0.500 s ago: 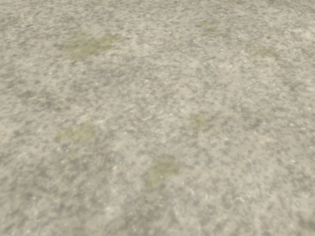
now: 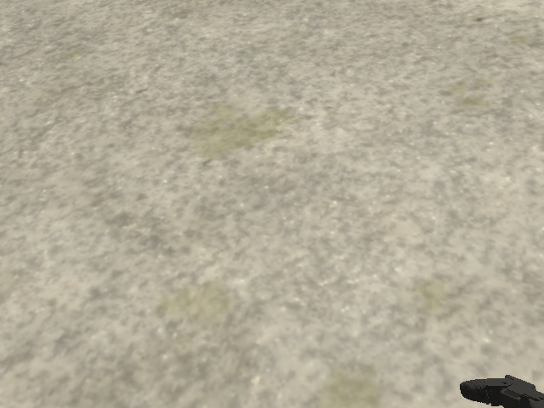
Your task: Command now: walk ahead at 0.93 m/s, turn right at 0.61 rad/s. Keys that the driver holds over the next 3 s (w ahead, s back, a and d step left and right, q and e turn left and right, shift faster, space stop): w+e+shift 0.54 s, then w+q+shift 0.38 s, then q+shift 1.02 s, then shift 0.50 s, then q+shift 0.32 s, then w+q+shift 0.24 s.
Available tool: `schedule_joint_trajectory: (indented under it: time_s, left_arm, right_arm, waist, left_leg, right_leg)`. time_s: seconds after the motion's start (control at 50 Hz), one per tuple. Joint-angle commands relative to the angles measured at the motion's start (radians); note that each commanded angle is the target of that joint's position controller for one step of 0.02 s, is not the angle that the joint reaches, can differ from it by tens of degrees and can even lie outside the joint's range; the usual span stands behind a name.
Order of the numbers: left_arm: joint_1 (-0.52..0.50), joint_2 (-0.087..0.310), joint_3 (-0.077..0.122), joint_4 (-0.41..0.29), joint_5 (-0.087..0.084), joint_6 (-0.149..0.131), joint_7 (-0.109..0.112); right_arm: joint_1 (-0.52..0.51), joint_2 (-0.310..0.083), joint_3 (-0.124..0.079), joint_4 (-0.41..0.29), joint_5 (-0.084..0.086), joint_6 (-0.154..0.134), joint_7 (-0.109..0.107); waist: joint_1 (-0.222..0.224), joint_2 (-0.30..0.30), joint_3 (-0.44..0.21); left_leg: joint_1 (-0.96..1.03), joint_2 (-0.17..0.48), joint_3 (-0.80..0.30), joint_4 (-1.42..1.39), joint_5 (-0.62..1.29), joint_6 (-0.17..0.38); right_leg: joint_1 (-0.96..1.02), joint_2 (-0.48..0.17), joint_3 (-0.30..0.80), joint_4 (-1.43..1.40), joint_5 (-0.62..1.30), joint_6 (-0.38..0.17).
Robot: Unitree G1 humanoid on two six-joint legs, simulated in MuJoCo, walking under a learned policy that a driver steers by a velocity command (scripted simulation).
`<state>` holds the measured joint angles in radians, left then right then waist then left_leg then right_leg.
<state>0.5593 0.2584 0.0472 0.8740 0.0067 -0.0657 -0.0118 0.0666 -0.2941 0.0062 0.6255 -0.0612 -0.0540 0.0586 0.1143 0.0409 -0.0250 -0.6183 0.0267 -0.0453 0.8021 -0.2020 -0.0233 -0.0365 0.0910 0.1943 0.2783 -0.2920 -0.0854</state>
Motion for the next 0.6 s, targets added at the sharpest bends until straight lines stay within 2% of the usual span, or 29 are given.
schedule_joint_trajectory:
  time_s: [0.02, 0.04, 0.08, 0.1, 0.12, 0.14, 0.16, 0.18, 0.2, 0.22, 0.24, 0.26, 0.28, 0.32, 0.34, 0.38, 0.42, 0.44, 0.46, 0.48, 0.5, 0.52, 0.54, 0.56, 0.58, 0.6]
  left_arm:
    - [-0.062, 0.181, 0.051, -0.065, -0.005, -0.017, 0.006]
    - [-0.059, 0.184, 0.053, -0.058, -0.009, -0.017, 0.006]
    - [-0.081, 0.202, 0.057, -0.053, -0.013, -0.019, 0.007]
    - [-0.095, 0.222, 0.062, -0.052, -0.015, -0.022, 0.005]
    - [-0.125, 0.239, 0.068, -0.058, -0.020, -0.029, -0.004]
    - [-0.145, 0.188, 0.055, -0.082, -0.024, -0.045, -0.008]
    - [-0.081, 0.045, 0.021, -0.119, -0.052, -0.041, 0.000]
    - [-0.123, 0.112, 0.022, -0.125, -0.032, -0.018, 0.006]
    - [-0.202, 0.139, 0.031, -0.125, -0.006, -0.004, -0.001]
    - [-0.232, 0.124, 0.029, -0.123, 0.008, 0.004, -0.015]
    - [-0.254, 0.108, 0.029, -0.124, 0.018, 0.015, -0.028]
    - [-0.269, 0.087, 0.025, -0.132, 0.026, 0.031, -0.040]
    - [-0.297, 0.068, 0.019, -0.152, 0.028, 0.044, -0.048]
    - [-0.374, 0.051, 0.010, -0.195, 0.030, 0.062, -0.062]
    - [-0.410, 0.050, 0.006, -0.217, 0.030, 0.065, -0.068]
    - [-0.480, 0.056, -0.004, -0.264, 0.027, 0.063, -0.079]
    - [-0.558, 0.066, -0.016, -0.292, 0.025, 0.060, -0.093]
    - [-0.600, 0.059, -0.023, -0.307, 0.025, 0.059, -0.100]
    - [-0.623, 0.061, -0.027, -0.308, 0.024, 0.057, -0.103]
    - [-0.616, 0.068, -0.026, -0.306, 0.022, 0.056, -0.101]
    - [-0.570, 0.090, -0.021, -0.289, 0.019, 0.055, -0.095]
    - [-0.478, 0.119, -0.010, -0.266, 0.018, 0.053, -0.086]
    - [-0.306, 0.159, 0.008, -0.219, 0.018, 0.050, -0.074]
    - [-0.083, 0.198, 0.031, -0.143, 0.030, 0.047, -0.054]
    - [-0.072, 0.244, 0.058, -0.103, 0.030, 0.053, -0.025]
    - [-0.186, 0.351, 0.070, -0.156, 0.056, 0.059, -0.011]
  right_arm:
    - [-0.208, -0.043, 0.002, -0.134, 0.018, -0.022, 0.003]
    - [-0.207, -0.047, 0.001, -0.138, 0.023, -0.024, -0.001]
    - [-0.117, -0.080, -0.014, -0.115, 0.028, -0.028, -0.019]
    - [0.001, -0.113, -0.031, -0.075, 0.026, -0.030, -0.035]
    - [0.166, -0.157, -0.054, -0.030, 0.019, -0.033, -0.056]
    - [0.364, -0.236, -0.087, -0.009, 0.005, -0.035, -0.083]
    - [0.405, -0.290, -0.098, -0.001, -0.023, -0.029, -0.092]
    - [0.313, -0.243, -0.099, -0.003, -0.005, -0.018, -0.093]
    - [0.247, -0.151, -0.079, -0.007, 0.003, -0.017, -0.089]
    - [0.235, -0.109, -0.070, 0.011, 0.004, -0.022, -0.082]
    - [0.233, -0.090, -0.065, 0.025, 0.002, -0.027, -0.079]
    - [0.247, -0.073, -0.059, 0.050, 0.010, -0.035, -0.078]
    - [0.260, -0.065, -0.059, 0.071, 0.023, -0.047, -0.072]
    - [0.283, -0.040, -0.055, 0.105, 0.039, -0.063, -0.060]
    - [0.278, -0.038, -0.054, 0.113, 0.040, -0.068, -0.058]
    - [0.246, -0.045, -0.055, 0.128, 0.037, -0.079, -0.059]
    - [0.250, -0.063, -0.058, 0.147, 0.035, -0.083, -0.062]
    - [0.268, -0.083, -0.061, 0.159, 0.036, -0.083, -0.065]
    - [0.297, -0.098, -0.063, 0.173, 0.036, -0.082, -0.067]
    - [0.327, -0.134, -0.069, 0.177, 0.036, -0.079, -0.071]
    - [0.341, -0.169, -0.077, 0.177, 0.035, -0.069, -0.078]
    - [0.331, -0.209, -0.087, 0.171, 0.031, -0.053, -0.086]
    - [0.293, -0.241, -0.096, 0.157, 0.025, -0.034, -0.091]
    - [0.265, -0.231, -0.090, 0.144, 0.020, -0.025, -0.090]
    - [0.295, -0.168, -0.079, 0.161, 0.010, -0.023, -0.074]
    - [0.443, -0.039, -0.041, 0.088, 0.035, -0.030, -0.067]
  waist:
    - [-0.018, -0.165, 0.112]
    - [-0.025, -0.169, 0.098]
    - [-0.083, -0.157, 0.038]
    - [-0.143, -0.123, -0.035]
    - [-0.231, -0.076, -0.129]
    - [-0.318, 0.009, -0.254]
    - [-0.265, 0.224, -0.368]
    - [-0.227, 0.180, -0.273]
    - [-0.215, 0.083, -0.137]
    - [-0.196, 0.026, -0.053]
    - [-0.177, 0.028, -0.003]
    - [-0.158, 0.050, 0.045]
    - [-0.145, 0.074, 0.074]
    - [-0.132, 0.062, 0.107]
    - [-0.120, 0.055, 0.111]
    - [-0.090, 0.056, 0.141]
    - [-0.092, 0.011, 0.172]
    - [-0.100, -0.001, 0.188]
    - [-0.107, -0.018, 0.185]
    - [-0.099, 0.000, 0.155]
    - [-0.069, 0.026, 0.107]
    - [-0.008, 0.054, 0.041]
    - [0.083, 0.074, -0.050]
    - [0.169, 0.059, -0.141]
    - [0.119, -0.067, -0.117]
    - [-0.068, -0.286, -0.222]
  left_leg:
    - [0.055, -0.053, 0.063, -0.163, 0.071, -0.017]
    - [0.127, -0.061, 0.062, -0.194, 0.099, -0.012]
    - [0.347, -0.083, 0.056, -0.258, 0.081, 0.009]
    - [0.525, -0.103, 0.062, -0.284, 0.053, 0.028]
    - [0.759, -0.057, 0.030, -0.279, 0.027, 0.052]
    - [0.982, 0.153, -0.168, -0.319, -0.285, 0.091]
    - [1.121, 0.445, -0.636, -0.477, -0.663, 0.153]
    - [0.965, 0.439, -0.764, -0.538, -0.733, 0.177]
    - [0.841, 0.383, -0.598, -0.531, -0.610, 0.167]
    - [0.738, 0.341, -0.451, -0.552, -0.432, 0.164]
    - [0.666, 0.305, -0.347, -0.575, -0.313, 0.153]
    - [0.612, 0.276, -0.257, -0.603, -0.244, 0.140]
    - [0.586, 0.275, -0.201, -0.620, -0.180, 0.134]
    - [0.581, 0.266, -0.083, -0.646, -0.019, 0.123]
    - [0.573, 0.258, -0.019, -0.659, 0.056, 0.117]
    - [0.518, 0.221, 0.121, -0.686, 0.206, 0.098]
    - [0.484, 0.172, 0.243, -0.718, 0.330, 0.075]
    - [0.473, 0.168, 0.280, -0.729, 0.413, 0.067]
    - [0.502, 0.157, 0.314, -0.705, 0.631, 0.056]
    - [0.551, 0.169, 0.322, -0.642, 0.888, 0.048]
    - [0.615, 0.180, 0.325, -0.549, 1.111, 0.040]
    - [0.646, 0.203, 0.319, -0.401, 1.252, 0.038]
    - [0.621, 0.227, 0.302, -0.181, 1.322, 0.048]
    - [0.483, 0.229, 0.274, 0.093, 1.183, 0.070]
    - [0.244, 0.090, 0.264, 0.460, 0.274, 0.065]
    - [-0.069, 0.015, 0.174, 0.819, -0.341, 0.043]
  right_leg:
    - [-0.138, -0.188, 0.250, -0.141, 0.161, -0.149]
    - [-0.151, -0.199, 0.253, -0.126, 0.246, -0.139]
    - [-0.183, -0.200, 0.228, -0.020, 0.504, -0.096]
    - [-0.209, -0.170, 0.194, 0.127, 0.670, -0.068]
    - [-0.307, -0.115, 0.151, 0.353, 0.683, -0.043]
    - [-0.452, -0.059, 0.083, 0.645, 0.422, -0.030]
    - [-0.674, 0.018, -0.021, 0.929, -0.229, -0.022]
    - [-0.753, -0.058, -0.074, 1.039, -0.114, -0.030]
    - [-0.772, -0.107, -0.098, 1.042, -0.034, -0.032]
    - [-0.760, -0.140, -0.107, 1.019, 0.001, -0.027]
    - [-0.747, -0.160, -0.114, 1.005, 0.008, -0.020]
    - [-0.750, -0.178, -0.117, 0.998, 0.009, -0.012]
    - [-0.768, -0.196, -0.119, 0.987, 0.014, -0.008]
    - [-0.830, -0.210, -0.133, 0.994, 0.060, -0.005]
    - [-0.845, -0.210, -0.144, 0.986, 0.101, -0.003]
    - [-0.815, -0.208, -0.170, 0.890, 0.202, -0.003]
    - [-0.720, -0.181, -0.257, 0.706, 0.288, -0.021]
    - [-0.656, -0.165, -0.304, 0.611, 0.311, -0.037]
    - [-0.591, -0.122, -0.360, 0.551, 0.319, -0.058]
    - [-0.522, -0.081, -0.394, 0.517, 0.310, -0.076]
    - [-0.462, -0.040, -0.414, 0.504, 0.273, -0.090]
    - [-0.358, -0.009, -0.408, 0.492, 0.221, -0.106]
    - [-0.175, 0.017, -0.380, 0.491, 0.166, -0.130]
    - [0.119, 0.013, -0.283, 0.402, 0.160, -0.167]
    - [0.297, -0.068, -0.138, 0.353, 0.075, -0.180]
    - [0.495, -0.362, 0.320, 0.325, 0.215, -0.255]
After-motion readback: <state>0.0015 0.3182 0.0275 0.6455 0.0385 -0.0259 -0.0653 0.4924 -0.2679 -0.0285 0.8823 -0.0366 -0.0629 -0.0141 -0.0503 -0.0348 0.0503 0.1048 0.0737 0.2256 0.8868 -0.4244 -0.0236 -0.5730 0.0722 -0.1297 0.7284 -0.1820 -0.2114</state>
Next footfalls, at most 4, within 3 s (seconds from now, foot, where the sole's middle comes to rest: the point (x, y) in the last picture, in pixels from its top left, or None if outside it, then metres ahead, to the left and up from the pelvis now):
0.14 left None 0.27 0.14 -0.78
0.58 right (407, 367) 0.61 -0.19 -0.78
1.02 left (438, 229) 1.05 -0.31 -0.78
1.52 right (484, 184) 1.25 -0.47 -0.78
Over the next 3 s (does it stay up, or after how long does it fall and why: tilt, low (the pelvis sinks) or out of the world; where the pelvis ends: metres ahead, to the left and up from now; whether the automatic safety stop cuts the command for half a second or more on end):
stays up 1.08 -0.33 0.01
